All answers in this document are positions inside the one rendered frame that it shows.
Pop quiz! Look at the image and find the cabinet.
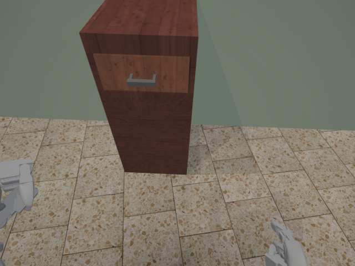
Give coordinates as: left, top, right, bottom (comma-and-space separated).
79, 0, 199, 175

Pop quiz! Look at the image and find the drawer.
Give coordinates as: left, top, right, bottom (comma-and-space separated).
93, 53, 190, 93

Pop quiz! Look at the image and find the handle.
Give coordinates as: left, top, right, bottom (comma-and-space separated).
126, 74, 156, 87

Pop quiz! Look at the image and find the robot right hand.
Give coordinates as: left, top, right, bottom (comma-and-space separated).
265, 221, 308, 266

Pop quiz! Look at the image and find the robot left hand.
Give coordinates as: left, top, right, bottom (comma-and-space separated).
0, 158, 38, 229

